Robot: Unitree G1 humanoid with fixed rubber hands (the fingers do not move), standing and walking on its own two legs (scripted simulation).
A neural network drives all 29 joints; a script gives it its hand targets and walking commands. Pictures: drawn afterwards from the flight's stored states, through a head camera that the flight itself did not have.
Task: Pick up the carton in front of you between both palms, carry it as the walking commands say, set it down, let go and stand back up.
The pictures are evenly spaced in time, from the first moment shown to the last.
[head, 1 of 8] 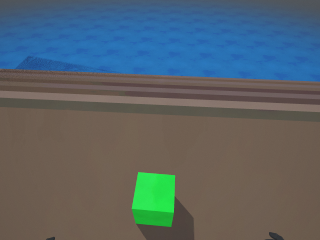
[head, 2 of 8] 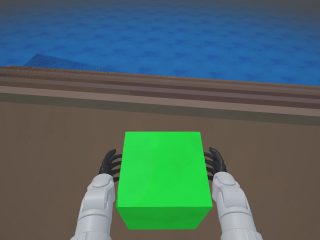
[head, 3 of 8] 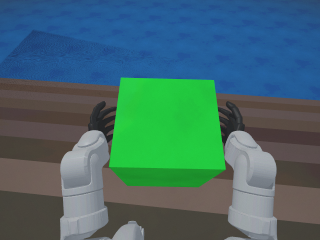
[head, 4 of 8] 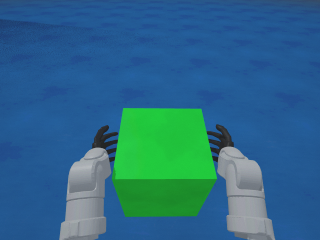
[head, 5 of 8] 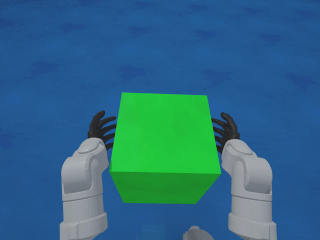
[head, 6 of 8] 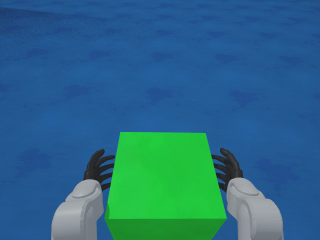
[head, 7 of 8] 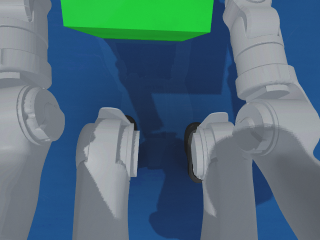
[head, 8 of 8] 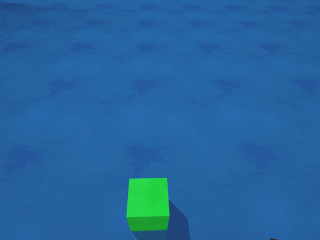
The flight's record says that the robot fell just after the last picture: no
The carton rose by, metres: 0.69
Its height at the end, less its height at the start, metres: -1.48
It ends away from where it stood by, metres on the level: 7.10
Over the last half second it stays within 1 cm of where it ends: yes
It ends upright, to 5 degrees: yes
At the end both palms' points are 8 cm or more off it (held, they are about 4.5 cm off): yes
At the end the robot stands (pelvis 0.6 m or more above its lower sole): yes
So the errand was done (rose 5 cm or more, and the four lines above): yes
